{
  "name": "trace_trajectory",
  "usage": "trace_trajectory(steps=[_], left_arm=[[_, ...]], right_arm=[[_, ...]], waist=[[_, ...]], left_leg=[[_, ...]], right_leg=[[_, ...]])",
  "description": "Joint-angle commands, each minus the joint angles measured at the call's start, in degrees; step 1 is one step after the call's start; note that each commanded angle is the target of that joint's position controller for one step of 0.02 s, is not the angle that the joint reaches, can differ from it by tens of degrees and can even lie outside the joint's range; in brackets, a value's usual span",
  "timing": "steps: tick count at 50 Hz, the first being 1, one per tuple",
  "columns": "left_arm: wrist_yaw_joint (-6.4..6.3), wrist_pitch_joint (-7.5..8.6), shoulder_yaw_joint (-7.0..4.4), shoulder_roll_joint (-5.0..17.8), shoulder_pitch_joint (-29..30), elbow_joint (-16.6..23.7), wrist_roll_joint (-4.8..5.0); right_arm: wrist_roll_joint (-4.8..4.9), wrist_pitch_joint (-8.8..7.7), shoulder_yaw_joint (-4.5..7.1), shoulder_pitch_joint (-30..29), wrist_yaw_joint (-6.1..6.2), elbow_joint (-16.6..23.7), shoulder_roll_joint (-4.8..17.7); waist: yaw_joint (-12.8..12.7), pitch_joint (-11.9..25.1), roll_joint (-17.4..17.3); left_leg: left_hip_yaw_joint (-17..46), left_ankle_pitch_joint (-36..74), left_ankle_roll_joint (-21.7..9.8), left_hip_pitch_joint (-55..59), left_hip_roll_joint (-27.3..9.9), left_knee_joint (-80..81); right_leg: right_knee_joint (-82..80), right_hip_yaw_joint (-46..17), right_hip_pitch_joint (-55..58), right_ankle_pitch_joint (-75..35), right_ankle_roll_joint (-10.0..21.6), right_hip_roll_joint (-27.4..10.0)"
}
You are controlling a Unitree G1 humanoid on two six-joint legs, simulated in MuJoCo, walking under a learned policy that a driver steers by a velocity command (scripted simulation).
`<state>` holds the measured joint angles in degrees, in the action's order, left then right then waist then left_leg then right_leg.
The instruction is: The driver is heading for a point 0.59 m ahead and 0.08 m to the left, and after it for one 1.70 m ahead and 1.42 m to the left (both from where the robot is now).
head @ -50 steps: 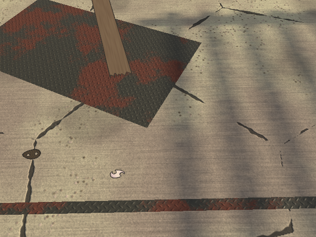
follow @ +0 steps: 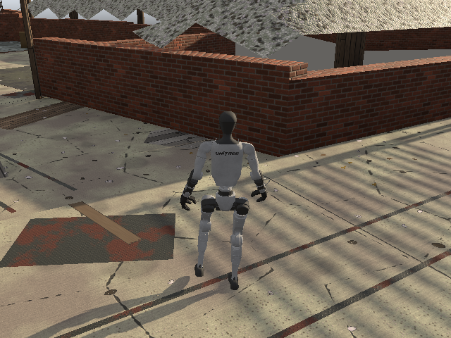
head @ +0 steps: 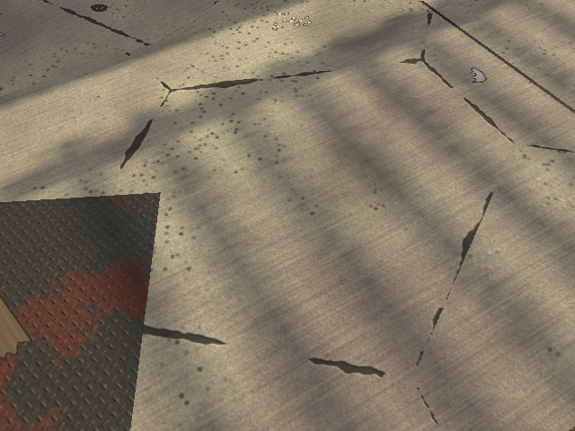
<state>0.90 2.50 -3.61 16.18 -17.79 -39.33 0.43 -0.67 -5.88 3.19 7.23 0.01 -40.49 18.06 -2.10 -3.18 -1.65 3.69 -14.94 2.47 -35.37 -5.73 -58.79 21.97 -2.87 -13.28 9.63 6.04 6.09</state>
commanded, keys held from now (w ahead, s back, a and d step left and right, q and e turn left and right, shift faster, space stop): w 0.62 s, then w+q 0.38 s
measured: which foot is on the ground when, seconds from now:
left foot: up 0.00-0.26, down 0.28-0.80, up 0.82-1.00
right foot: down 0.00-0.28, up 0.30-0.78, down 0.80-1.00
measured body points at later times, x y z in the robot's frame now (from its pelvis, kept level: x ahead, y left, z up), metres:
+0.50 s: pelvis +0.29 +0.06 +0.00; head +0.31 +0.07 +0.45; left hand +0.44 +0.33 -0.11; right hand +0.35 -0.21 -0.11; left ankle +0.31 +0.15 -0.74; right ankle +0.29 -0.09 -0.67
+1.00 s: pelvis +0.55 -0.01 +0.00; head +0.58 -0.02 +0.45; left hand +0.63 +0.27 -0.10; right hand +0.67 -0.29 -0.12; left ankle +0.55 +0.14 -0.66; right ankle +0.57 -0.11 -0.74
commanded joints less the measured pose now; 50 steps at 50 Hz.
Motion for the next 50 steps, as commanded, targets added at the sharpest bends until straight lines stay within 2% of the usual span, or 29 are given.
trace_trajectory(steps=[1,3,5,9,12,13,14,15,16,17,18,19,20,21,24,26,30,32,35,37,38,39,40,41,42,43,45,47,50], left_arm=[[-1.26,1.33,-2.23,8.84,2.04,3.51,0.18],[-1.47,1.21,-2.1,8.85,0.41,2.32,0.31],[-1.44,1.24,-2.12,9.44,-1.78,1.03,0.4],[-1.41,0.83,-2.18,9.61,-4.92,-1.39,0.65],[-1.65,0.07,-2.45,10.12,-4.54,-2.24,0.52],[-1.67,-0.15,-2.31,9.93,-3.35,-2.09,0.53],[-1.65,-0.23,-1.63,8.46,-2.85,-1.6,0.13],[-1.77,0.03,-0.43,5.49,-5.01,-0.34,-1.13],[-1.54,0.96,0.56,1.99,-11.58,-0.52,0.43],[-1.37,1.39,-0.37,7.68,-7.07,-0.78,1.32],[-1.17,1.64,-0.88,9.35,-0.74,0.76,1.69],[-1.19,1.87,-0.69,8.63,2.5,1.44,0.97],[-1.08,1.99,-0.87,7.93,3.5,1.7,0.22],[-0.92,1.85,-0.86,7.03,2.36,1.48,0.16],[-0.91,1.12,-0.25,4.43,1.54,1.16,0.0],[-1.0,1.15,0.22,3.56,5.31,2.39,-0.37],[-0.33,1.95,0.92,2.11,12.62,3.69,-0.12],[0.13,2.33,0.95,2.21,16.56,4.75,0.16],[0.95,3.04,0.52,3.31,19.66,6.25,0.41],[1.2,3.52,-0.12,4.9,17.77,5.87,0.33],[1.07,3.73,-0.7,5.94,14.27,4.97,0.25],[0.62,3.8,-1.94,8.19,7.14,2.89,0.0],[-0.03,3.74,-3.09,11.78,-2.66,1.45,-1.02],[-0.26,3.02,-4.13,16.59,-6.71,0.39,-1.61],[-0.18,2.66,-3.04,11.62,-7.61,0.22,-1.0],[-0.33,2.63,-2.02,8.59,-4.06,0.19,-0.53],[-0.21,2.79,-0.91,5.24,2.72,-0.07,-0.69],[-0.1,3.56,-0.76,3.94,6.05,-0.66,-1.18],[-0.33,4.53,-1.54,5.43,6.84,-2.28,-1.16]], right_arm=[[-0.3,0.21,0.5,-0.11,-0.07,2.67,2.93],[0.05,-0.05,-0.1,-4.08,-0.57,3.28,1.79],[0.68,-0.4,-0.32,-7.67,-1.17,4.02,1.75],[1.0,-1.09,0.2,-11.19,-2.12,5.62,3.5],[1.02,-1.4,0.86,-7.76,-2.35,5.25,4.74],[0.87,-1.53,1.64,-2.74,-2.09,3.91,5.84],[0.44,-1.66,2.61,5.07,-1.79,2.2,8.04],[-0.23,-1.58,3.48,14.21,-1.59,1.29,11.87],[0.3,-1.04,3.93,17.47,-2.2,-1.01,12.91],[1.84,-0.87,2.56,16.7,-2.25,-0.77,7.56],[1.7,-0.5,1.9,12.62,-1.93,-0.27,5.71],[0.9,-0.17,1.5,9.54,-1.82,0.24,5.18],[0.43,-0.09,1.13,7.7,-1.77,0.31,4.21],[-0.04,-0.25,0.81,6.91,-1.68,0.32,3.61],[0.78,-0.69,0.99,7.22,-1.47,-0.81,4.42],[0.95,-0.51,1.43,8.06,-1.06,-1.65,6.02],[1.51,0.28,1.6,10.66,-0.58,-3.29,7.2],[1.87,0.69,1.68,13.65,-0.53,-4.67,7.6],[2.27,1.75,1.91,15.58,-0.17,-5.99,8.05],[2.28,2.37,2.37,15.14,0.25,-6.22,9.01],[2.28,2.62,2.47,14.09,0.37,-6.1,9.36],[1.99,2.69,2.01,13.81,0.38,-5.95,8.2],[0.89,2.52,0.71,13.07,0.32,-4.39,4.87],[1.12,1.56,-1.21,20.94,0.26,-3.16,-1.69],[2.56,0.95,-0.17,19.99,0.12,-4.14,3.22],[3.49,0.92,1.1,14.87,0.09,-2.95,7.02],[2.42,1.49,1.38,10.16,0.32,-1.89,6.06],[2.45,3.02,1.48,11.82,0.2,-2.19,3.88],[2.12,4.52,1.34,10.35,0.25,-0.9,1.9]], waist=[[1.33,4.12,4.16],[-0.62,3.33,5.23],[-2.46,2.15,5.62],[-3.47,0.29,6.01],[-1.1,1.07,7.86],[1.92,3.95,7.66],[5.63,10.52,6.46],[7.73,19.84,-1.52],[5.18,24.05,-17.56],[7.38,18.43,-9.56],[7.37,10.6,-4.96],[6.04,6.44,-0.86],[4.61,3.92,-0.38],[3.08,3.99,-2.06],[1.89,3.7,-3.32],[2.67,2.49,-2.25],[5.37,1.34,-1.86],[7.02,0.53,-1.67],[6.7,-0.37,-2.13],[4.74,0.57,-2.93],[2.3,2.34,-3.27],[-1.24,7.08,-2.43],[-5.52,15.76,1.29],[-2.71,24.19,16.64],[-4.48,25.08,15.64],[-4.47,15.61,11.29],[-1.42,7.03,7.65],[1.54,4.38,8.99],[2.76,2.19,6.47]], left_leg=[[-1.06,10.68,1.67,-0.05,-0.1,10.02],[-1.74,18.87,1.55,2.91,1.33,18.76],[-2.18,23.36,1.08,4.78,2.48,23.77],[-1.22,18.99,-1.67,1.3,3.08,29.31],[-2.55,11.61,-4.43,5.17,4.4,31.24],[-4.33,11.88,-5.96,12.45,6.03,33.26],[-2.51,14.81,-8.54,25.46,3.58,31.77],[11.39,15.79,-13.73,43.74,-7.34,29.32],[36.54,1.2,-20.99,57.06,-16.55,37.6],[37.39,-10.36,-18.77,54.37,-15.36,41.06],[28.85,-9.03,-16.55,46.81,-13.54,42.19],[23.25,-2.73,-15.72,39.35,-11.27,43.58],[19.55,2.84,-15.65,34.38,-9.35,45.01],[16.81,6.85,-15.35,31.42,-7.86,46.24],[10.85,14.47,-16.46,27.86,-6.56,49.1],[7.99,17.53,-16.69,27.47,-6.27,50.56],[2.05,18.5,-14.31,27.48,-3.69,50.94],[2.45,17.57,-14.1,28.42,-4.39,50.26],[5.41,17.91,-13.42,32.59,-6.67,47.04],[7.34,19.95,-12.34,34.43,-7.83,43.88],[7.01,24.85,-11.46,33.89,-7.1,40.09],[5.14,29.26,-9.91,31.38,-4.12,31.92],[2.79,19.93,-7.63,21.96,-0.53,16.54],[-1.88,-11.89,-3.56,0.63,8.06,-3.96],[3.97,-18.85,-3.25,-5.91,6.58,-12.41],[3.81,-14.41,-3.44,-9.56,3.94,-14.82],[2.08,-6.27,-3.12,-6.85,0.09,-11.08],[2.22,-2.34,-2.69,-1.28,-1.73,-8.28],[2.36,1.88,-1.72,-2.33,-2.43,-4.81]], right_leg=[[-9.51,-10.5,1.51,-16.61,9.37,-13.33],[-9.43,-8.11,0.56,-12.85,7.31,-11.74],[-9.8,-8.85,0.9,-8.29,6.77,-12.69],[-6.08,-12.71,9.62,-9.17,6.39,-16.75],[-1.73,-13.88,14.04,-19.59,4.87,-18.18],[3.79,-12.11,13.86,-28.98,3.77,-16.19],[14.06,-9.52,9.91,-31.24,2.08,-13.17],[31.95,-6.39,-2.82,-14.99,-0.54,-7.66],[48.02,-4.73,-22.18,22.55,-4.0,0.2],[52.8,-8.4,-28.88,22.45,-3.81,-3.29],[52.32,-5.99,-31.08,16.98,-3.67,-6.1],[49.74,-3.89,-29.57,12.61,-3.85,-8.55],[46.26,-3.33,-28.0,9.74,-4.2,-10.26],[44.2,-3.18,-24.97,7.96,-4.49,-11.55],[38.4,-1.24,-23.51,6.38,-6.11,-12.56],[31.8,-0.49,-25.14,1.51,-7.18,-13.06],[16.86,1.36,-21.68,-11.47,-7.36,-11.44],[12.81,1.86,-20.04,-14.09,-7.28,-10.29],[8.27,0.57,-19.79,-11.46,-6.21,-9.15],[6.2,0.35,-15.93,-7.82,-5.12,-8.43],[4.6,1.34,-10.18,-6.72,-4.16,-7.49],[3.69,2.13,0.94,-6.97,-2.57,-7.16],[6.77,-5.21,17.48,-8.1,0.86,-15.39],[3.56,-28.83,37.13,-0.83,9.12,-29.9],[-2.25,-37.68,35.52,9.81,10.32,-30.32],[-3.68,-28.9,28.48,11.66,7.67,-28.32],[-7.3,-16.85,14.55,4.52,5.29,-23.78],[-11.32,-9.43,6.78,-0.75,4.52,-21.49],[-14.39,-2.74,4.03,-7.42,5.43,-21.89]])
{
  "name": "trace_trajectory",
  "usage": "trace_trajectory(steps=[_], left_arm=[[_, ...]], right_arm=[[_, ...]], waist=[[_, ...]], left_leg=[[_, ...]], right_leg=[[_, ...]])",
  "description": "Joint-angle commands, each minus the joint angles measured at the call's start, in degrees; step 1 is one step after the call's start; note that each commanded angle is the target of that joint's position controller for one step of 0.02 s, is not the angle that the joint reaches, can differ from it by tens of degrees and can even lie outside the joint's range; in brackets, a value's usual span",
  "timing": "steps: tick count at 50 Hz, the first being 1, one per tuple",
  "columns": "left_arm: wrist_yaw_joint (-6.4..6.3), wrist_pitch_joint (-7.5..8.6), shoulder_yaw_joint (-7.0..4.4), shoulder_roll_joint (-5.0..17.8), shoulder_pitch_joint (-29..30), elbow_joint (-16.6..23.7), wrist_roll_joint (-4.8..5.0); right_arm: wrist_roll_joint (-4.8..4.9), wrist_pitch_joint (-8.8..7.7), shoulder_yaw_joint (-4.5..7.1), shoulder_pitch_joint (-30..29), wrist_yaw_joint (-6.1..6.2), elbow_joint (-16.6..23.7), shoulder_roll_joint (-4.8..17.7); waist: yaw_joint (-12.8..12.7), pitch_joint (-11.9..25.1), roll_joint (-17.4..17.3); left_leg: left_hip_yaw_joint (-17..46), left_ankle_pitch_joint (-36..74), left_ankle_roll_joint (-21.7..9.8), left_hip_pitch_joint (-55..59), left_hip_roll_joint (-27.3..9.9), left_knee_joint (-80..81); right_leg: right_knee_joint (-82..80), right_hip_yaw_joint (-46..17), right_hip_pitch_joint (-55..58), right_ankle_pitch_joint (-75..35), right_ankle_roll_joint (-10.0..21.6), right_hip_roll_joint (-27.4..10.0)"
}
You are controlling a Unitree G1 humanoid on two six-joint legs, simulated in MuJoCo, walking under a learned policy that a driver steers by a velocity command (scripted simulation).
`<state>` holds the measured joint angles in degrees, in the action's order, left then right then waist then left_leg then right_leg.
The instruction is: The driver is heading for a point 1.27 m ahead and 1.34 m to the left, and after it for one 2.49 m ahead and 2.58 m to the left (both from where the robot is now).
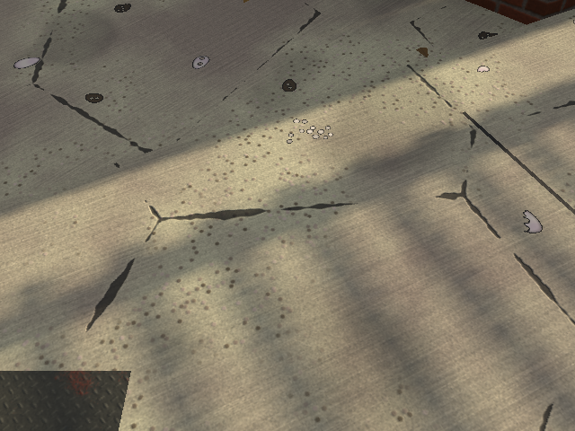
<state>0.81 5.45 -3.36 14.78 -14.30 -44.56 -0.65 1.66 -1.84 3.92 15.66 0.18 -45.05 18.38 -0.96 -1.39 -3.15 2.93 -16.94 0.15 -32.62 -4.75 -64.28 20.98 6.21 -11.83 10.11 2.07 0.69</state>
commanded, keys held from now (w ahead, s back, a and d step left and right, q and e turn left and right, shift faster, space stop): w+q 1.00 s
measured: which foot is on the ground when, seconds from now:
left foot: up 0.00-0.30, down 0.32-0.80, up 0.82-1.00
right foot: down 0.00-0.32, up 0.34-0.78, down 0.80-1.00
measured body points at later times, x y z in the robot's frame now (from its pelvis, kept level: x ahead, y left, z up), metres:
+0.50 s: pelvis +0.26 +0.08 +0.00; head +0.29 +0.11 +0.44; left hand +0.32 +0.39 -0.11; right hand +0.44 -0.16 -0.11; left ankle +0.27 +0.16 -0.74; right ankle +0.29 -0.09 -0.66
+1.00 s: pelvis +0.53 +0.12 +0.00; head +0.55 +0.13 +0.45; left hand +0.46 +0.41 -0.11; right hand +0.79 -0.04 -0.11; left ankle +0.45 +0.24 -0.66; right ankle +0.60 +0.04 -0.74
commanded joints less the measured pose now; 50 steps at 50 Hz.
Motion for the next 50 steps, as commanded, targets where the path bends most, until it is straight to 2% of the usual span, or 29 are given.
trace_trajectory(steps=[1,6,9,11,13,14,15,16,17,18,19,20,21,22,23,26,31,33,36,38,39,40,41,42,43,44,45,47,50], left_arm=[[-0.42,1.63,-2.02,7.35,3.01,2.35,-0.15],[-1.26,0.8,-2.74,9.86,1.16,0.43,0.19],[-1.36,-0.16,-3.29,11.29,-1.47,-1.08,0.98],[-1.33,-1.02,-3.67,12.15,-2.4,-1.9,1.65],[-1.5,-1.83,-4.13,13.69,-1.81,-2.02,2.19],[-1.66,-2.27,-4.35,14.49,-1.31,-1.89,2.5],[-1.78,-2.75,-4.26,14.46,-0.33,-1.68,2.8],[-2.0,-2.65,-3.51,12.77,-1.03,-1.31,2.11],[-1.6,-1.69,-1.07,5.04,-4.87,1.81,-0.61],[-1.0,0.6,-0.47,6.05,-2.44,2.98,0.5],[-0.39,1.93,-1.56,10.25,3.91,4.62,2.94],[-0.39,2.72,-1.18,9.57,5.35,5.17,3.0],[-0.86,2.93,-1.29,9.36,5.17,4.38,1.53],[-1.04,2.48,-1.78,10.09,4.33,3.87,0.57],[-0.87,1.74,-1.93,10.08,3.58,3.75,0.35],[-0.91,0.24,-1.38,7.6,4.53,4.22,-0.29],[-0.23,0.37,-0.08,5.16,15.05,6.9,0.34],[0.21,0.76,-0.21,5.9,17.49,7.82,0.94],[0.78,1.43,-1.01,8.09,17.47,8.27,1.17],[0.8,1.96,-1.72,9.17,13.81,7.51,1.28],[0.51,2.2,-2.43,10.04,9.15,6.19,1.04],[0.12,2.51,-3.27,12.3,2.11,5.31,0.06],[-0.18,1.94,-4.44,17.03,-5.0,4.14,-0.88],[0.38,1.4,-4.11,15.05,-6.63,3.05,0.52],[0.26,1.12,-2.89,10.69,-3.72,3.96,0.95],[0.05,0.62,-2.28,9.03,-0.81,4.43,0.61],[-0.03,0.38,-1.81,7.74,1.51,4.2,0.18],[-0.35,0.61,-1.31,6.26,3.37,3.48,-0.12],[-0.52,1.28,-1.91,7.71,2.46,1.98,0.34]], right_arm=[[-0.39,0.62,0.58,0.75,0.03,4.27,1.43],[-0.46,-0.05,-0.16,-7.38,-1.75,6.89,-0.01],[-0.43,0.02,-0.34,-12.43,-2.66,9.3,0.05],[-0.45,0.16,-0.13,-14.29,-3.17,10.8,0.72],[-0.63,0.41,0.64,-13.06,-3.45,11.6,2.16],[-0.66,0.63,1.45,-9.67,-3.4,11.17,3.52],[-0.48,0.77,2.9,-2.05,-3.1,9.36,5.69],[-0.26,1.21,5.05,8.09,-2.16,6.51,9.71],[0.3,1.27,6.41,9.12,-1.16,6.16,16.92],[-0.2,0.04,5.27,9.26,-1.67,8.88,15.12],[-0.7,-0.93,3.95,8.0,-2.11,8.28,10.76],[-0.62,-1.48,3.46,5.77,-2.07,8.12,9.09],[-0.62,-1.6,2.9,1.67,-1.93,8.58,7.28],[-1.11,-1.65,2.21,-1.19,-1.66,9.53,5.4],[-1.55,-1.64,2.03,-2.42,-1.44,10.28,5.14],[-1.14,-1.94,2.5,-1.53,-0.45,9.9,6.76],[-0.59,-1.31,2.94,2.17,0.78,8.3,7.98],[-0.34,-1.1,3.08,4.08,0.83,7.37,8.22],[-0.16,-0.7,2.98,5.05,1.05,6.73,7.37],[-0.33,-0.32,3.03,4.09,1.13,6.93,7.1],[-0.45,-0.19,2.53,3.72,1.07,7.17,5.61],[-0.91,-0.33,1.32,3.73,0.83,7.88,2.39],[0.13,-0.72,0.32,9.95,0.92,9.05,-0.91],[0.7,-0.98,0.42,11.25,1.07,9.65,2.35],[0.77,-0.74,1.63,7.34,1.04,9.16,6.76],[0.2,-0.34,1.85,3.15,1.06,9.78,7.43],[-0.53,-0.24,1.96,0.97,0.91,10.32,6.85],[-0.14,0.33,1.98,1.28,0.31,10.43,4.82],[-0.17,0.97,1.42,-0.37,0.06,11.54,2.43]], waist=[[1.5,-0.1,7.29],[-1.29,-2.15,5.59],[-3.07,-3.83,5.04],[-3.12,-4.32,5.36],[-1.26,-2.27,6.84],[1.01,0.41,7.77],[5.63,4.44,7.06],[10.14,9.74,4.24],[5.4,12.6,-11.48],[6.46,22.71,-8.74],[8.33,16.45,-3.32],[6.56,10.88,-1.52],[3.88,7.23,1.79],[1.78,5.75,1.04],[0.57,5.23,0.06],[0.02,3.84,1.05],[3.99,0.9,-1.24],[4.96,0.59,-1.68],[4.3,0.74,-2.71],[2.05,1.39,-4.53],[-0.35,3.38,-4.37],[-3.61,9.63,-1.0],[-2.71,17.91,13.36],[-2.57,18.09,20.99],[-3.46,10.63,14.07],[-3.21,5.71,10.01],[-2.16,2.34,8.05],[-0.14,0.71,10.36],[-0.05,0.03,9.04]], left_leg=[[3.32,6.25,0.87,-6.24,-3.51,3.11],[-0.53,18.74,0.11,-4.78,-2.47,19.1],[-2.56,17.73,-1.27,-5.73,-1.92,24.66],[-3.97,13.95,-2.71,-6.2,-1.12,26.83],[-6.95,8.17,-4.8,-1.7,1.77,27.72],[-8.76,5.44,-6.09,3.62,4.11,27.76],[-10.15,6.92,-7.9,13.95,7.04,30.74],[-6.43,9.19,-10.28,30.9,7.28,32.57],[22.18,4.28,-19.07,49.41,-7.72,35.82],[46.19,-4.89,-25.58,55.73,-14.97,46.15],[38.99,-2.61,-21.92,52.75,-13.66,48.26],[31.13,1.5,-19.81,45.39,-11.24,47.75],[25.18,7.48,-17.85,37.24,-8.78,47.72],[21.09,13.13,-16.97,31.27,-6.95,48.67],[19.82,15.93,-16.98,27.58,-6.09,49.89],[15.08,21.77,-17.33,21.47,-4.3,51.51],[11.68,12.78,-13.34,17.41,-0.58,51.13],[13.82,10.1,-12.75,18.05,-1.51,49.99],[18.69,7.67,-11.75,22.32,-3.25,45.29],[21.06,9.1,-10.64,23.43,-3.36,41.38],[20.25,10.87,-9.23,22.56,-1.21,37.1],[16.74,8.75,-7.18,18.26,2.07,24.79],[8.16,-6.68,-2.44,-0.25,10.2,5.12],[7.15,-17.63,-1.48,-11.38,8.19,-6.13],[7.99,-12.77,-1.14,-14.31,5.19,-10.55],[5.6,-8.55,-0.99,-13.44,3.23,-10.69],[5.25,-5.12,-0.98,-11.7,1.53,-8.11],[4.57,-1.67,-1.1,-7.05,-1.02,-4.4],[3.35,1.98,-0.22,-8.26,-1.83,-0.29]], right_leg=[[-13.79,-9.9,3.12,-9.32,9.52,-16.5],[-14.36,-0.58,5.76,-12.12,7.86,-15.13],[-13.36,1.61,10.77,-12.71,7.13,-16.7],[-10.97,2.75,14.83,-16.43,6.23,-17.8],[-4.7,4.56,17.27,-32.41,4.97,-17.97],[1.48,5.55,17.5,-42.05,4.24,-17.54],[12.15,7.34,15.05,-46.57,2.83,-15.8],[27.12,7.97,4.81,-38.16,0.39,-13.44],[48.66,6.89,-21.14,8.82,-3.69,-4.36],[58.78,-8.18,-30.42,25.16,-4.07,1.66],[59.23,-11.36,-36.17,20.21,-2.77,-1.65],[54.95,-10.89,-35.81,15.31,-1.62,-4.05],[49.68,-10.92,-32.26,11.81,-1.72,-6.19],[45.85,-11.25,-27.83,9.37,-1.97,-7.53],[44.07,-11.25,-24.89,7.98,-2.48,-7.73],[36.13,-9.62,-22.84,3.82,-5.04,-6.63],[15.06,-9.18,-18.47,-13.28,-6.42,-2.65],[11.67,-9.8,-16.51,-15.13,-6.12,-1.66],[7.92,-11.58,-14.89,-11.32,-4.57,-1.38],[6.48,-10.82,-10.27,-6.55,-2.78,-1.08],[4.41,-9.89,-3.56,-6.21,-1.38,-1.07],[5.13,-15.16,8.81,-4.23,1.7,-7.3],[2.25,-36.91,29.38,7.19,9.91,-20.25],[-3.62,-53.19,31.44,22.23,12.31,-25.25],[-5.32,-47.07,25.11,26.53,10.19,-23.23],[-5.52,-38.17,18.15,19.98,8.29,-21.0],[-6.72,-31.78,11.87,12.8,7.74,-18.62],[-9.19,-22.9,5.75,4.45,6.82,-15.4],[-11.86,-15.84,5.02,-3.09,8.33,-15.39]])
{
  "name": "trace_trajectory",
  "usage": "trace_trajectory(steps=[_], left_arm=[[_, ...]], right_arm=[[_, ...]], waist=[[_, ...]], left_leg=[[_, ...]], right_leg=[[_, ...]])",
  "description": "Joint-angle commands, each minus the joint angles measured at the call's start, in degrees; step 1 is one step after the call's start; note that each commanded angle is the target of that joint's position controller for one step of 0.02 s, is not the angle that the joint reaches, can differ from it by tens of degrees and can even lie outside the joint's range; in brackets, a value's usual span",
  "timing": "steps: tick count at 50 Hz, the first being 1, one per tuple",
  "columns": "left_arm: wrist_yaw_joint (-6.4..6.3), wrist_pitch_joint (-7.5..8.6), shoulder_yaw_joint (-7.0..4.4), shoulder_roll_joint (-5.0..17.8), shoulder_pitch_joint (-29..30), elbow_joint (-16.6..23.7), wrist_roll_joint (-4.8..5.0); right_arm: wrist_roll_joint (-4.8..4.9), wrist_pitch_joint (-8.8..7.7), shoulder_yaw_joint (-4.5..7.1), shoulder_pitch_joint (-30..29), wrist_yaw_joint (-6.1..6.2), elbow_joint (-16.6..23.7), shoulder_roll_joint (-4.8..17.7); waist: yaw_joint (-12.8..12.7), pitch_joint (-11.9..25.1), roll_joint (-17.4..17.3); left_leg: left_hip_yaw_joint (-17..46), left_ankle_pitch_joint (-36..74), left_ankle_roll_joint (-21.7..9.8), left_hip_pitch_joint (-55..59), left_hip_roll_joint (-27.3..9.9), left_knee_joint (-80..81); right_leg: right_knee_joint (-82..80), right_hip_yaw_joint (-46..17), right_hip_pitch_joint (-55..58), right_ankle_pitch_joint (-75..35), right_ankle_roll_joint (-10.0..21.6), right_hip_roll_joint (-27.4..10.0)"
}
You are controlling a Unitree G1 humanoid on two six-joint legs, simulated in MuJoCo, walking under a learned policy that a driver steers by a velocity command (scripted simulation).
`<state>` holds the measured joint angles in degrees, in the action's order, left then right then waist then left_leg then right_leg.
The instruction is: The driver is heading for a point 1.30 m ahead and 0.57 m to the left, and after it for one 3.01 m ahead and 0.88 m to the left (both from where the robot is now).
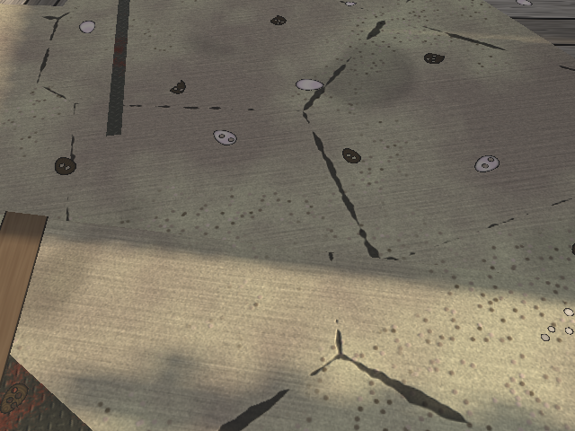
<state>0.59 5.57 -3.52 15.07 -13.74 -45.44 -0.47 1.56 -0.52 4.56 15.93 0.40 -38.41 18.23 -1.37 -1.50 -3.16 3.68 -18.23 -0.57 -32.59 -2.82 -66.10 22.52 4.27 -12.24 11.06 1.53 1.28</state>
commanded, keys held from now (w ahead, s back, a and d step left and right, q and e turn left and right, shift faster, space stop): w+q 0.88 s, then w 0.12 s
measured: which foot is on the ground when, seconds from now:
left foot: up 0.00-0.30, down 0.32-0.80, up 0.82-1.00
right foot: down 0.00-0.32, up 0.34-0.78, down 0.80-1.00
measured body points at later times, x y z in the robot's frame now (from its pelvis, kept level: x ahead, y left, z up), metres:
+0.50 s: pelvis +0.26 +0.08 +0.00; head +0.30 +0.11 +0.44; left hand +0.33 +0.39 -0.11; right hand +0.46 -0.15 -0.10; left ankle +0.28 +0.16 -0.74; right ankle +0.30 -0.09 -0.66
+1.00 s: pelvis +0.54 +0.13 +0.00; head +0.57 +0.13 +0.45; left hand +0.47 +0.41 -0.11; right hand +0.81 -0.03 -0.10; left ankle +0.46 +0.24 -0.66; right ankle +0.61 +0.05 -0.74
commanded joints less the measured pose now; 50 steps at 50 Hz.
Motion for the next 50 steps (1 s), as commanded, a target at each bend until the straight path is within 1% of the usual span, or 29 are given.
trace_trajectory(steps=[1,7,11,13,14,15,16,17,18,19,20,21,22,23,26,31,33,36,38,39,40,41,42,43,44,45,46,48,50], left_arm=[[-0.37,1.21,-2.0,8.14,1.49,2.41,0.15],[-0.78,0.15,-2.46,10.66,-0.4,0.56,0.51],[-0.75,-1.15,-3.02,12.67,-3.13,-1.0,1.58],[-0.98,-1.85,-3.55,14.38,-2.76,-1.03,2.21],[-1.2,-2.25,-3.86,15.31,-2.56,-0.92,2.52],[-1.41,-2.66,-3.83,15.39,-1.77,-0.68,2.8],[-1.68,-2.58,-3.08,13.64,-2.16,-0.27,2.16],[-1.08,-1.71,-0.49,5.67,-6.29,2.9,-0.82],[-0.4,0.47,0.07,6.94,-3.67,4.3,0.2],[0.2,1.72,-1.12,11.25,2.7,5.97,2.59],[0.26,2.48,-0.69,10.53,4.26,6.68,2.77],[-0.16,2.68,-0.71,10.12,4.14,5.96,1.38],[-0.3,2.23,-1.13,10.7,3.16,5.51,0.47],[-0.18,1.54,-1.27,10.73,2.25,5.34,0.25],[-0.29,0.11,-0.75,8.38,3.24,5.57,-0.56],[0.3,0.23,0.61,5.48,14.36,8.41,-0.06],[0.68,0.57,0.42,6.2,16.81,9.4,0.59],[1.14,1.1,-0.53,8.34,16.71,9.94,0.88],[1.09,1.54,-1.32,9.27,12.82,9.21,1.0],[0.79,1.73,-2.08,10.22,7.99,8.02,0.69],[0.38,2.02,-2.93,12.72,0.51,7.34,-0.32],[0.18,1.33,-4.17,17.8,-6.12,5.88,-1.2],[0.72,0.94,-3.62,14.34,-6.87,5.33,0.48],[0.47,0.61,-2.47,10.04,-4.2,6.22,0.72],[0.23,0.15,-1.91,8.59,-1.42,6.55,0.23],[0.2,-0.08,-1.44,7.42,0.13,5.99,-0.16],[0.14,0.04,-0.98,6.33,0.75,5.48,-0.55],[0.28,0.52,-0.9,5.78,0.51,4.4,-0.22],[0.4,0.94,-1.35,7.25,-0.3,3.15,0.31]], right_arm=[[-0.19,-0.33,0.62,-1.7,-0.21,5.39,2.27],[-0.25,-1.27,-0.39,-10.28,-2.07,7.37,0.5],[0.0,-1.25,-0.44,-15.03,-3.42,9.67,0.72],[-0.34,-1.0,0.47,-13.44,-3.65,10.05,2.56],[-0.53,-0.73,1.32,-10.03,-3.56,9.49,4.13],[-0.47,-0.5,2.74,-2.32,-3.26,7.54,6.38],[-0.22,0.03,4.69,7.97,-2.3,4.68,9.89],[0.42,0.04,5.75,8.98,-1.32,4.23,16.63],[0.14,-1.15,4.63,9.52,-1.75,6.62,14.77],[-0.46,-2.09,3.3,8.17,-2.16,5.83,10.59],[-0.48,-2.6,2.78,5.76,-2.15,5.44,9.16],[-0.53,-2.74,2.25,1.67,-2.04,5.75,7.65],[-1.09,-2.85,1.68,-1.2,-1.84,6.48,6.19],[-1.47,-2.84,1.48,-2.61,-1.61,7.0,5.99],[-1.12,-3.17,1.72,-2.05,-0.63,5.88,7.03],[-0.53,-2.54,2.16,2.03,0.63,3.32,8.46],[-0.25,-2.37,2.3,4.05,0.65,2.12,8.72],[0.03,-1.95,2.14,5.13,0.84,1.12,7.71],[-0.13,-1.46,2.15,4.27,0.91,1.11,7.33],[-0.27,-1.37,1.58,4.03,0.84,1.3,5.67],[-0.8,-1.51,0.29,4.23,0.62,2.01,2.24],[0.42,-1.92,-0.86,11.63,0.68,3.38,-1.28],[1.11,-2.16,-0.34,12.59,0.87,2.94,3.55],[0.95,-1.86,0.8,6.87,0.9,2.77,7.54],[0.2,-1.5,1.03,2.72,0.99,3.45,8.04],[-0.54,-1.56,1.0,0.24,0.87,4.07,7.04],[-0.48,-1.54,0.95,0.0,0.54,4.14,5.67],[0.08,-1.32,0.37,1.21,0.12,3.64,2.97],[-0.37,-1.22,-0.24,-0.74,-0.04,4.15,1.43]], waist=[[0.2,-0.03,8.18],[-2.82,-1.89,6.52],[-3.59,-3.78,6.46],[-1.31,-1.7,7.94],[1.09,0.91,8.89],[5.79,5.02,8.1],[10.73,10.11,5.31],[5.77,13.92,-10.88],[7.06,24.4,-9.35],[8.85,17.54,-4.11],[6.91,11.3,-1.65],[4.15,7.51,2.09],[2.01,5.87,1.24],[0.71,5.19,0.29],[0.15,3.48,1.02],[4.31,0.62,-0.55],[5.28,0.46,-1.02],[4.57,0.76,-2.43],[2.27,1.49,-4.35],[-0.17,3.84,-4.09],[-3.46,10.72,0.13],[-1.53,19.24,16.91],[-1.91,18.36,19.34],[-3.47,10.67,12.78],[-3.11,6.19,8.85],[-2.3,2.83,7.64],[-0.96,1.44,8.59],[0.27,1.19,9.86],[0.49,0.32,8.71]], left_leg=[[2.62,5.05,0.87,-9.36,-3.98,3.77],[-2.05,19.2,0.52,-6.88,-3.11,21.73],[-5.06,16.15,-1.67,-5.6,-1.85,28.62],[-7.86,10.4,-3.93,-0.44,1.19,30.07],[-9.42,7.59,-5.33,4.83,3.42,30.31],[-10.45,9.19,-7.28,15.34,5.93,33.26],[-6.66,11.39,-9.67,32.41,5.68,35.21],[21.26,6.76,-18.14,52.44,-9.59,36.94],[45.03,-4.15,-24.68,57.58,-16.64,46.96],[37.81,-2.53,-20.99,53.69,-15.07,49.18],[30.47,1.46,-18.98,45.6,-12.76,49.31],[25.03,7.42,-17.22,37.37,-10.38,49.59],[21.29,13.19,-16.5,31.45,-8.6,50.57],[20.07,15.84,-16.56,27.63,-7.75,51.81],[15.24,22.01,-17.0,20.65,-5.97,53.28],[11.2,14.49,-12.78,16.0,-1.79,52.46],[13.43,11.71,-12.08,16.83,-2.69,51.22],[18.55,9.45,-11.07,21.87,-4.55,46.05],[20.78,11.19,-9.94,23.15,-4.52,42.02],[19.64,13.11,-8.38,22.14,-2.24,37.27],[15.79,9.32,-6.22,17.02,1.07,23.54],[7.0,-11.66,-1.52,-2.27,9.33,3.57],[7.0,-15.79,-0.49,-11.92,5.72,-6.59],[7.01,-10.45,0.0,-14.37,3.22,-9.88],[4.82,-6.18,0.23,-13.1,1.34,-9.46],[4.65,-3.23,0.21,-11.47,0.06,-6.67],[4.77,-1.36,-0.09,-8.93,-1.2,-4.27],[3.71,-0.62,-0.24,-5.72,-1.68,-0.14],[3.11,0.78,0.08,-6.49,-1.88,5.59]], right_leg=[[-13.85,-12.22,6.19,-6.38,9.35,-16.4],[-14.18,-0.44,9.43,-13.95,7.56,-15.15],[-12.2,2.94,14.96,-19.28,6.34,-17.2],[-6.09,5.26,17.47,-36.82,5.21,-17.46],[0.15,6.36,17.94,-46.57,4.63,-17.22],[10.56,7.98,15.42,-50.67,3.42,-15.94],[25.35,8.51,4.82,-42.09,1.24,-13.93],[46.78,7.55,-21.3,8.46,-2.34,-5.12],[57.27,-6.81,-30.2,23.94,-2.62,0.62],[57.59,-9.72,-35.67,18.62,-1.62,-2.66],[52.99,-9.12,-35.01,13.7,-0.74,-4.88],[47.78,-9.12,-31.6,10.42,-1.07,-6.84],[44.09,-9.48,-27.46,8.15,-1.48,-8.1],[42.48,-9.44,-24.77,6.91,-2.12,-8.31],[35.07,-7.71,-22.68,2.94,-4.83,-7.38],[14.03,-7.05,-17.58,-15.11,-5.98,-3.21],[10.55,-7.74,-15.5,-16.98,-5.59,-2.11],[6.84,-9.62,-14.25,-12.32,-3.99,-1.82],[5.15,-8.69,-9.39,-7.34,-2.08,-1.43],[3.32,-7.95,-2.12,-7.27,-0.54,-1.75],[4.31,-14.56,11.16,-5.38,2.87,-9.26],[0.02,-39.27,31.25,6.35,12.24,-23.01],[-4.66,-52.21,32.08,21.63,13.94,-26.44],[-6.11,-44.31,25.64,23.52,11.32,-23.79],[-6.3,-35.61,18.84,16.67,9.3,-21.33],[-7.41,-29.86,12.77,9.68,8.88,-18.65],[-8.71,-25.34,8.95,5.0,8.39,-16.54],[-11.09,-20.22,5.91,0.25,9.04,-14.83],[-12.94,-17.18,5.34,-4.53,10.61,-15.39]])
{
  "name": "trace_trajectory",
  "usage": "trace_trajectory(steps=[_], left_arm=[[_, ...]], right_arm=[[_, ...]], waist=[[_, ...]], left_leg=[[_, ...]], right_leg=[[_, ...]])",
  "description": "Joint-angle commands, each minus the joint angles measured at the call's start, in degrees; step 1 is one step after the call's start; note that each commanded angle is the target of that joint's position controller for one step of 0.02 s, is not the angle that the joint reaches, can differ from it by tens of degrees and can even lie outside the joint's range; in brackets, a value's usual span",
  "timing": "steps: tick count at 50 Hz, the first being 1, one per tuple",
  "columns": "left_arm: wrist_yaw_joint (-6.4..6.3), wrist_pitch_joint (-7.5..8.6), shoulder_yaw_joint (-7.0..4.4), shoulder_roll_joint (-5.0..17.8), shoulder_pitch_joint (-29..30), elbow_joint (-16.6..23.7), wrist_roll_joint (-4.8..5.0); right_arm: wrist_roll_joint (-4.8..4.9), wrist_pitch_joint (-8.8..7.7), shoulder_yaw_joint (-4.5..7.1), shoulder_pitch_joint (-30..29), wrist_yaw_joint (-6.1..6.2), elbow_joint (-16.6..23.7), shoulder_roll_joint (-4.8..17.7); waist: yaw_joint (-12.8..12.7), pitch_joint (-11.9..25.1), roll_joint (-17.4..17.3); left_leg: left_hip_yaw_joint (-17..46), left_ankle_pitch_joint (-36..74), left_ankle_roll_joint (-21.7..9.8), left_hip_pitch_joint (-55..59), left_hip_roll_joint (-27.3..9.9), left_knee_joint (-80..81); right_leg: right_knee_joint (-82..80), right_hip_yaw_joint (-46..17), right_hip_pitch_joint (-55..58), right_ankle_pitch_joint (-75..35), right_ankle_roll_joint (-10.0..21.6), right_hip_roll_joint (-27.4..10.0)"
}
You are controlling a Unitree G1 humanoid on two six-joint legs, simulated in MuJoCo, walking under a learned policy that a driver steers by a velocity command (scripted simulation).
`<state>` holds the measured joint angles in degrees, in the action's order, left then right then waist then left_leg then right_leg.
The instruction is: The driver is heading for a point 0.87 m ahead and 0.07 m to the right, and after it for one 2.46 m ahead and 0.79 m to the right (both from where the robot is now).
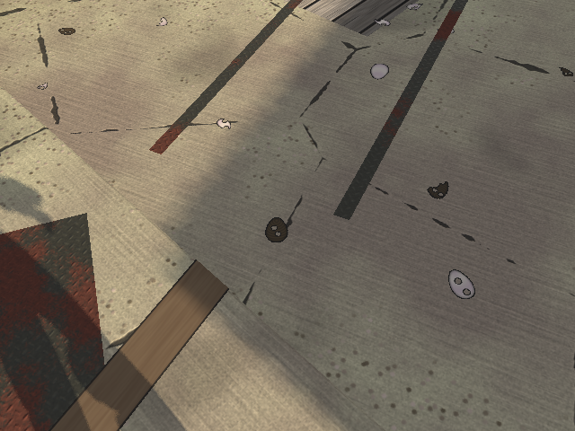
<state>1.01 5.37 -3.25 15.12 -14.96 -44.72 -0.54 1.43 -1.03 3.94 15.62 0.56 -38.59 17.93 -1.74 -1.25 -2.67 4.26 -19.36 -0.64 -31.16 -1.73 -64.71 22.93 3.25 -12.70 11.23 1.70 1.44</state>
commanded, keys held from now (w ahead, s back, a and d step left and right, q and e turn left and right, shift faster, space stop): w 0.44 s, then w+e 0.56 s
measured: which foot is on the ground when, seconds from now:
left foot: up 0.00-0.26, down 0.28-0.86, up 0.88-1.00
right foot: down 0.00-0.30, up 0.32-0.78, down 0.80-1.00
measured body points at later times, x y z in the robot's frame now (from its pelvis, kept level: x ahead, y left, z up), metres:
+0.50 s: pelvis +0.26 +0.07 +0.00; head +0.29 +0.09 +0.45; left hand +0.37 +0.35 -0.12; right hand +0.37 -0.20 -0.10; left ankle +0.27 +0.16 -0.74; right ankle +0.30 -0.09 -0.66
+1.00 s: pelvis +0.56 +0.00 -0.02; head +0.60 -0.01 +0.43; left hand +0.73 +0.24 -0.13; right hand +0.62 -0.29 -0.13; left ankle +0.49 +0.16 -0.66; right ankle +0.59 -0.09 -0.75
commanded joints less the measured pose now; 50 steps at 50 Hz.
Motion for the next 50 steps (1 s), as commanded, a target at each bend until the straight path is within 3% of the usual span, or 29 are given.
trace_trajectory(steps=[1,6,10,12,13,14,15,16,17,18,19,20,21,23,27,30,32,35,38,40,41,42,43,44,45,46,47,48,50], left_arm=[[-0.01,1.19,-1.89,8.13,0.58,1.92,0.56],[-0.2,0.2,-2.25,10.7,-1.46,-0.11,1.63],[-0.19,-0.96,-2.52,12.34,-5.7,-2.59,2.33],[-0.42,-1.7,-2.68,13.25,-5.64,-3.34,2.63],[-0.61,-2.0,-2.58,13.33,-4.83,-3.45,2.84],[-0.8,-2.09,-1.95,11.9,-5.32,-3.55,2.54],[-0.94,-1.8,-0.45,8.61,-5.08,-1.87,0.77],[-0.66,-0.66,1.37,2.68,-10.39,-0.21,0.63],[-0.37,0.28,-0.1,8.96,-6.43,-0.66,1.94],[-0.08,0.86,-0.71,10.69,-2.2,1.03,3.07],[-0.3,1.0,-0.59,10.02,-0.27,1.09,2.6],[-0.38,0.84,-0.76,9.55,0.35,1.05,1.63],[-0.2,0.31,-0.8,8.9,-0.7,0.73,1.43],[-0.05,-1.0,-0.44,6.67,-2.22,0.03,1.55],[-0.03,-2.13,-0.01,5.18,4.13,1.92,1.32],[0.76,-1.48,0.34,4.25,8.35,3.01,1.48],[1.35,-1.13,-0.04,5.13,10.01,3.54,1.69],[2.49,-0.96,0.02,4.92,13.66,5.69,1.84],[3.86,-1.18,0.24,4.48,17.1,7.85,1.7],[3.98,-1.43,-0.78,6.48,13.45,8.0,1.62],[3.61,-1.51,-1.89,8.47,8.53,7.16,1.52],[3.23,-1.33,-3.75,10.9,3.04,5.27,1.78],[2.68,-2.05,-5.21,12.09,-4.87,5.14,1.73],[2.12,-2.15,-4.78,12.83,-8.63,3.08,2.36],[2.07,-2.26,-3.94,11.78,-9.91,3.06,1.55],[2.11,-1.92,-4.04,12.48,-6.85,3.88,1.44],[1.87,-1.48,-3.52,10.62,-4.45,4.24,1.63],[1.58,-1.34,-3.19,9.6,-1.34,4.86,1.5],[0.75,-1.22,-2.97,8.79,1.11,6.18,0.96]], right_arm=[[-0.59,-0.84,0.05,-1.95,-0.32,4.74,1.3],[-0.66,-2.34,-1.22,-10.49,-1.9,5.85,0.05],[-0.13,-2.73,-1.0,-15.89,-2.67,7.5,1.45],[-0.34,-2.83,-0.33,-14.24,-2.83,7.25,2.97],[-0.69,-2.82,0.55,-9.45,-2.69,5.79,4.34],[-0.91,-2.63,2.04,-1.12,-2.24,3.0,6.96],[-1.38,-2.16,3.39,9.31,-1.36,1.15,11.41],[-1.43,-2.02,3.65,9.94,-1.38,0.78,15.4],[-0.8,-2.3,2.31,9.41,-1.58,0.98,9.98],[-0.78,-2.65,1.5,5.99,-1.68,0.95,8.08],[-0.99,-2.87,1.05,2.75,-1.81,1.09,6.68],[-1.39,-3.04,0.7,0.03,-2.01,1.21,5.31],[-1.89,-3.32,0.35,-1.56,-2.08,1.32,4.11],[-1.65,-4.05,0.51,-2.43,-2.01,0.54,4.01],[-2.14,-5.07,1.22,-0.9,-1.14,-2.08,5.79],[-2.23,-5.42,1.41,0.09,-0.68,-3.22,6.93],[-2.06,-5.65,1.47,1.42,-0.48,-4.28,6.95],[-1.57,-4.88,1.75,3.74,0.12,-6.21,6.88],[-1.12,-3.27,2.36,5.51,0.64,-7.22,7.95],[-0.77,-2.56,2.89,4.36,1.06,-6.9,9.55],[-0.83,-2.21,3.09,3.89,1.25,-6.64,10.32],[-0.79,-1.74,2.16,8.31,1.08,-5.86,7.09],[-0.76,-2.4,1.46,5.33,0.82,-5.63,6.42],[-0.88,-4.09,0.61,4.27,0.02,-3.51,5.09],[0.28,-5.56,0.77,-0.64,-0.35,-1.19,6.85],[0.43,-6.38,0.68,-5.75,-0.49,1.46,6.71],[-0.16,-6.68,0.57,-8.74,-0.27,2.55,6.15],[-0.8,-6.81,0.66,-9.16,-0.05,2.54,5.54],[-1.74,-6.65,0.5,-6.99,-0.12,2.06,4.28]], waist=[[0.7,-0.12,7.51],[-1.89,-1.15,6.61],[-2.97,-2.37,7.46],[-0.71,-1.32,8.09],[2.59,1.6,7.7],[6.43,6.89,6.68],[10.48,15.09,-0.23],[6.08,20.81,-14.04],[8.47,18.3,-7.76],[7.63,10.74,-6.65],[6.03,7.17,-3.08],[4.35,4.54,-2.28],[2.48,3.97,-2.83],[0.7,3.41,-2.39],[1.98,-0.53,-0.08],[3.56,-0.97,0.07],[4.36,-1.77,0.61],[5.46,-3.27,1.11],[6.72,-4.37,1.21],[4.19,-1.96,-0.42],[1.6,1.42,-0.85],[0.82,8.02,2.92],[-6.12,13.31,6.84],[-6.71,16.32,14.89],[-6.82,19.28,11.77],[-6.3,13.31,8.03],[-4.85,9.19,4.5],[-2.67,4.55,3.95],[-0.21,2.17,5.11]], left_leg=[[2.2,3.86,0.34,-8.54,-3.27,7.57],[-2.57,17.12,0.54,-3.28,-3.03,25.08],[-3.96,16.04,-0.83,-0.88,-1.55,31.78],[-5.15,13.24,-2.6,3.78,-0.06,34.64],[-6.59,14.08,-3.93,11.63,1.46,37.08],[-6.99,14.53,-5.49,24.14,2.31,37.36],[6.02,14.7,-9.33,40.93,-8.87,35.67],[33.39,1.51,-18.04,53.12,-20.61,43.49],[35.47,-4.76,-17.09,50.71,-19.7,46.98],[27.19,-1.3,-15.18,44.72,-17.69,47.69],[21.0,5.14,-14.05,38.01,-15.09,48.56],[16.81,10.54,-13.55,32.32,-13.14,50.06],[14.13,14.09,-13.31,28.3,-11.84,51.71],[10.18,17.74,-13.95,24.17,-11.48,54.57],[1.24,20.79,-12.57,22.22,-10.39,57.7],[-4.97,21.62,-10.59,21.5,-9.07,58.09],[-6.97,20.88,-9.96,23.2,-9.74,56.39],[-7.08,21.86,-8.87,32.94,-13.02,52.02],[-8.25,25.75,-7.48,35.96,-13.93,47.47],[-9.42,42.38,-6.09,36.83,-13.88,40.65],[-10.55,50.17,-5.08,37.16,-12.99,33.19],[-14.41,53.63,-2.25,28.14,-8.33,21.16],[-15.3,47.64,2.11,10.23,-3.51,1.49],[-10.22,-2.14,3.33,-4.7,2.71,-15.54],[-1.89,-11.63,0.66,-5.18,2.7,-18.09],[0.24,-11.32,-0.98,-7.97,0.7,-13.18],[0.51,-9.32,-1.88,-8.66,-1.24,-7.27],[0.03,-7.11,-1.8,-7.6,-1.96,-2.95],[0.43,-3.18,-1.17,-3.81,-2.43,3.17]], right_leg=[[-13.99,-14.96,6.31,-6.98,11.04,-15.95],[-14.77,-6.63,6.09,-12.06,9.41,-13.71],[-13.22,-6.5,10.48,-13.42,8.33,-16.26],[-9.42,-5.88,12.75,-21.51,7.18,-17.08],[-3.34,-3.63,12.2,-30.06,5.89,-15.69],[6.97,-0.98,8.51,-33.53,4.19,-12.92],[25.31,1.29,-3.53,-17.76,1.63,-10.0],[43.26,-1.41,-23.39,20.16,-1.33,0.05],[49.37,-8.12,-29.81,21.88,-0.86,-2.6],[49.56,-7.21,-33.19,16.86,-0.11,-5.12],[47.19,-6.32,-31.41,11.87,-0.15,-7.29],[44.01,-6.3,-29.25,8.46,-0.62,-8.62],[42.47,-6.84,-25.75,6.05,-0.96,-9.68],[39.7,-6.59,-22.94,4.04,-1.99,-9.94],[28.05,-7.79,-25.73,-8.04,-3.15,-9.11],[19.01,-5.85,-21.63,-19.08,-2.46,-6.75],[15.9,-6.22,-21.44,-24.41,-1.54,-6.14],[12.53,-8.52,-28.41,-22.73,0.36,-6.73],[7.61,-4.86,-27.37,-16.49,1.22,-5.34],[7.7,-1.34,-20.71,-8.74,2.89,-2.46],[7.95,0.53,-14.54,-6.18,4.18,-0.3],[7.03,0.45,2.38,-6.78,6.38,2.11],[3.4,-12.07,22.47,-4.38,11.57,-3.38],[0.01,-28.49,33.57,-6.41,16.52,-12.88],[-1.95,-34.41,32.71,-4.56,16.24,-14.51],[-4.46,-33.31,27.44,-5.51,14.92,-14.24],[-5.49,-31.42,22.65,-7.34,14.11,-13.29],[-6.95,-30.29,16.44,-9.93,13.77,-11.98],[-10.54,-30.12,9.18,-12.52,14.39,-10.97]])
Keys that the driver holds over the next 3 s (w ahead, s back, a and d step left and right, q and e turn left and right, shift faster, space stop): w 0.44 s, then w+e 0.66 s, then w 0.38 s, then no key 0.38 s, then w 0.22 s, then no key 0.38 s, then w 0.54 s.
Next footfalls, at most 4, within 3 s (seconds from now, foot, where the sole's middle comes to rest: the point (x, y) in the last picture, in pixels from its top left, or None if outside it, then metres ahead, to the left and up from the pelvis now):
0.28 left None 0.31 0.16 -0.78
0.80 right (356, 379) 0.62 -0.10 -0.80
1.28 left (295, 264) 0.98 0.06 -0.83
1.72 right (392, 243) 1.06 -0.23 -0.83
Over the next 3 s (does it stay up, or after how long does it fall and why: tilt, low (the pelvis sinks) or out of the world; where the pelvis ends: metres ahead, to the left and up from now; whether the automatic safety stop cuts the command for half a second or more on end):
stays up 1.27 -0.24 -0.06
